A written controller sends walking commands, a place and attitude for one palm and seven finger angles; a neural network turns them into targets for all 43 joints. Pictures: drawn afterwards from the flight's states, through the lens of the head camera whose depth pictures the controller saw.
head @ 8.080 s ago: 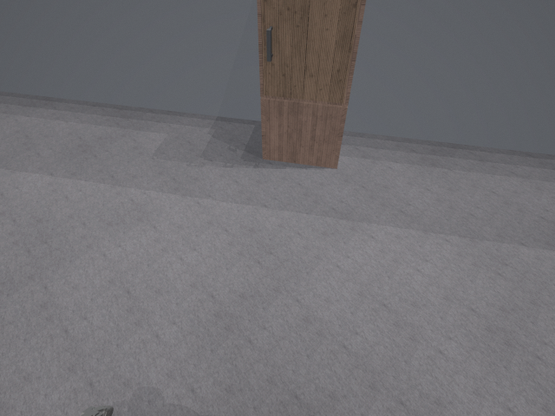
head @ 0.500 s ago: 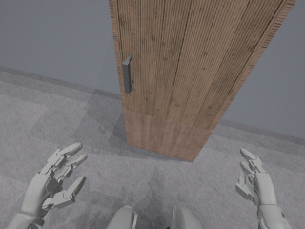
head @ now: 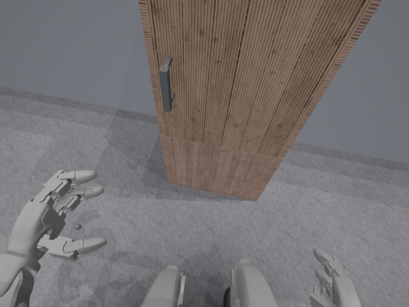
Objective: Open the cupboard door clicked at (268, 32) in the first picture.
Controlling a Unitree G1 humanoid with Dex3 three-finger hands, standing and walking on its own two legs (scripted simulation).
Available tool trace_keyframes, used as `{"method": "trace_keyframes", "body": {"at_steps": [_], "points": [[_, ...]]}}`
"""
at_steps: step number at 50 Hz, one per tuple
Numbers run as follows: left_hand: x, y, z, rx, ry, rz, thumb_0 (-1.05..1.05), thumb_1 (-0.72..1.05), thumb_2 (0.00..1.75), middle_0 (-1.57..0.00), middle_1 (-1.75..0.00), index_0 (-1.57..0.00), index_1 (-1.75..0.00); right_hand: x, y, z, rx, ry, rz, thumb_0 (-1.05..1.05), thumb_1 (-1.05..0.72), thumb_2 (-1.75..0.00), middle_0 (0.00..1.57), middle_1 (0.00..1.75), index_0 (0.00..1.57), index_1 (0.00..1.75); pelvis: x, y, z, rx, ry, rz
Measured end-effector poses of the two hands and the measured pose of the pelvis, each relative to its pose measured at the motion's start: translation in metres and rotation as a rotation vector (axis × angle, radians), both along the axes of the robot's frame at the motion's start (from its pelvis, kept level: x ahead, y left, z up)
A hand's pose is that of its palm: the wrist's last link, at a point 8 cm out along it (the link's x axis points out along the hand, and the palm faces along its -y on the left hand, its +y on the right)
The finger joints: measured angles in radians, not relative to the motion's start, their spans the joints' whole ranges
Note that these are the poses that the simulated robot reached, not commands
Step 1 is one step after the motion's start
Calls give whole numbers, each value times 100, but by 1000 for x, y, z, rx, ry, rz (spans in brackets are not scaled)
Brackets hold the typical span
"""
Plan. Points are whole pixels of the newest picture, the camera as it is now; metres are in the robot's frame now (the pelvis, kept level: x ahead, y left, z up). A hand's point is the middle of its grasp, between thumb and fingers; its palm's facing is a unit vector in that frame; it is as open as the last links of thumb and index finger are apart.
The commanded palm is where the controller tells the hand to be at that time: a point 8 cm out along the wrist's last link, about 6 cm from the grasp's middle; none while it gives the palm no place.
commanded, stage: raise the hand with hooked fingers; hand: left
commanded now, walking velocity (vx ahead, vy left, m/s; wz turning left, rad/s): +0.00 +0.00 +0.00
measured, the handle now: (168, 85) +0.60 +0.12 +0.03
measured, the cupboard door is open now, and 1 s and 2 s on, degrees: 0 0 0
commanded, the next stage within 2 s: move the hooked fingers beside the handle in 1.16 s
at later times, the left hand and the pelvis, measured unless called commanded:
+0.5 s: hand (60, 210) +0.27 +0.26 +0.04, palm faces -0.14 -0.99 -0.05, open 13.9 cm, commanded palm +0.26 +0.31 +0.05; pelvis +0.01 +0.00 +0.00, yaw +0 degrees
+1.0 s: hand (60, 201) +0.28 +0.27 +0.04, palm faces -0.15 -0.99 -0.05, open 14.0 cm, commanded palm +0.27 +0.31 +0.05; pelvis +0.01 +0.00 +0.00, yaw +0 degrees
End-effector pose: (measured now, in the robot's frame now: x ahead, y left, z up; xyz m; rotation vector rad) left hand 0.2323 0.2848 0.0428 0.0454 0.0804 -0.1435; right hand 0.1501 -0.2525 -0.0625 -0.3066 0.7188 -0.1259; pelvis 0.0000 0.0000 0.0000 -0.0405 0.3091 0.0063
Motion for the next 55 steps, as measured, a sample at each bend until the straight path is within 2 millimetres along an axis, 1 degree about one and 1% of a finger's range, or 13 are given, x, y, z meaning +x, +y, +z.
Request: {"method": "trace_keyframes", "body": {"at_steps": [4,9,14,18,21,25,37,44,55], "points": [[1,5,-2,-1,-6,-4,0,-9,47,-27,-93,-27,-93,10,-4,10,-34,-32,8,2,-90,-89,20,30,21,30,0,3,0,-6,-2,3],[2,13,1,10,-18,3,0,-20,42,-27,-101,-28,-101,26,4,19,-37,-72,39,2,-90,-89,20,30,21,30,1,4,1,-14,-4,9],[6,21,5,19,-21,11,0,-32,37,-28,-108,-29,-108,39,16,20,-13,-90,76,1,-90,-89,20,30,21,30,3,4,1,-19,-1,13],[11,29,4,16,-16,16,-1,-40,34,-29,-114,-29,-113,44,24,16,6,-85,94,1,-90,-89,20,30,21,30,4,3,0,-21,5,14],[16,33,3,14,-10,13,-1,-44,32,-29,-116,-29,-116,44,25,11,14,-71,98,1,-90,-89,20,30,21,30,5,2,-1,-22,11,12],[24,36,2,11,-9,3,-1,-47,31,-29,-118,-30,-118,40,22,5,12,-45,92,1,-90,-89,20,30,21,30,6,0,-3,-22,19,9],[42,46,4,12,-17,-1,-1,-49,30,-29,-120,-30,-119,21,0,-3,-19,25,36,1,-90,-89,20,30,21,30,7,-3,-5,-20,40,0],[43,40,4,12,-15,-20,-1,-49,30,-29,-120,-30,-120,16,-4,-2,-21,29,24,1,-90,-89,20,30,21,30,7,-3,-5,-17,43,-5],[37,41,2,9,-15,-4,-1,-49,30,-30,-120,-30,-120,22,2,-2,-9,12,38,1,-90,-89,20,30,21,30,5,-4,-5,-17,38,-1]]}}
